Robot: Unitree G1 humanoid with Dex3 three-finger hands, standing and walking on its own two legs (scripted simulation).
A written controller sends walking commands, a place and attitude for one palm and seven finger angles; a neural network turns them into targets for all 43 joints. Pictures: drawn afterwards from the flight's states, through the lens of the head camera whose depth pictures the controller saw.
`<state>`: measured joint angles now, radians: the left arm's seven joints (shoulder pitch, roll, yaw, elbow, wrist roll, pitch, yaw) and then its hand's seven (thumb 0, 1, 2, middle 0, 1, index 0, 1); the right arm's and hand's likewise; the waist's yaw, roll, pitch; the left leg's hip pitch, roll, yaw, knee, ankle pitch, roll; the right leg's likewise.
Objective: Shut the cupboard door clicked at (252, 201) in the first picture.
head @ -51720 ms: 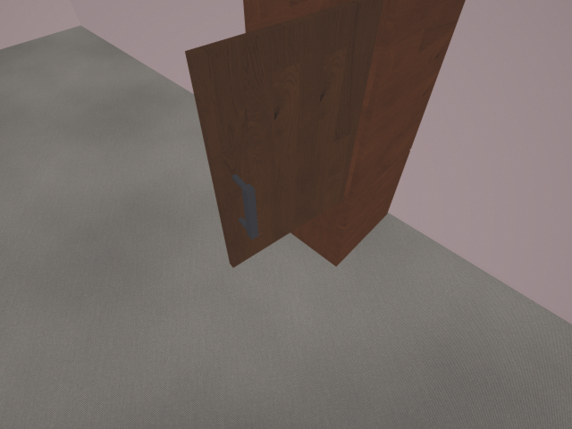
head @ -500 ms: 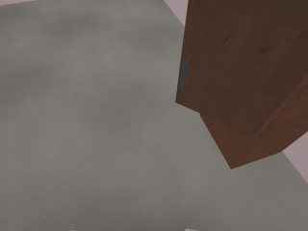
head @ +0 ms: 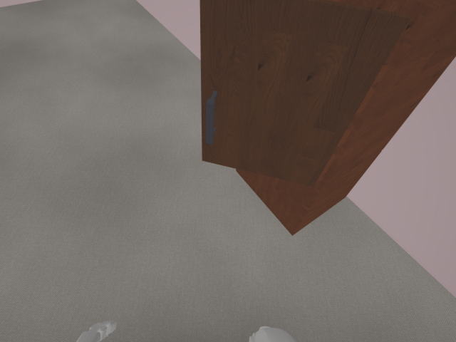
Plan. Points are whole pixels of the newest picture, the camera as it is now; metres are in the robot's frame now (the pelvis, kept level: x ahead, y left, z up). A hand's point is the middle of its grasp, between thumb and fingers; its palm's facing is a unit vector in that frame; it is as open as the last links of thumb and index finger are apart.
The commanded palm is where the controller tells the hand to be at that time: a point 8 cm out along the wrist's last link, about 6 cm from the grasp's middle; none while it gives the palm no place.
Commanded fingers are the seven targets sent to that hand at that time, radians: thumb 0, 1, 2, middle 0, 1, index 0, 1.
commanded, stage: turn to face it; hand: left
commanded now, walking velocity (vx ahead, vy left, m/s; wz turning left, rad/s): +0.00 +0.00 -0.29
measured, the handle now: (211, 118) +0.71 +0.08 -0.10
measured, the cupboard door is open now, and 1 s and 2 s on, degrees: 41 41 41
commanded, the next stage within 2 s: take the last steps up to it in 0.14 s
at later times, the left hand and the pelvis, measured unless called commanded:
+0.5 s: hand out of the picture +0.08 +0.17 -0.18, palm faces -0.08 -0.98 -0.16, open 7.4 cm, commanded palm none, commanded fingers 0.00 0.90 0.90 -0.20 -0.30 -0.20 -0.30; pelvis +0.02 +0.00 -0.01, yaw -7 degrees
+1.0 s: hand (177, 283) +0.25 +0.12 -0.17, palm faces -0.08 -0.98 -0.20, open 7.2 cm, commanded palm none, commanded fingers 0.00 0.90 0.90 -0.20 -0.30 -0.20 -0.30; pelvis +0.15 -0.05 +0.00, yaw -8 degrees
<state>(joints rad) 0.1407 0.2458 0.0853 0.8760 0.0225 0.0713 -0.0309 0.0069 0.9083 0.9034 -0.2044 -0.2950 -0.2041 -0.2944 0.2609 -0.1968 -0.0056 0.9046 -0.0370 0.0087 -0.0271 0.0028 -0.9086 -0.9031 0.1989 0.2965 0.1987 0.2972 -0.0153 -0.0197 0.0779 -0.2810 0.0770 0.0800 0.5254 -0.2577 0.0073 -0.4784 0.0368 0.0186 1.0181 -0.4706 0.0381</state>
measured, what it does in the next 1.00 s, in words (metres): walks ahead: right foot, then left foot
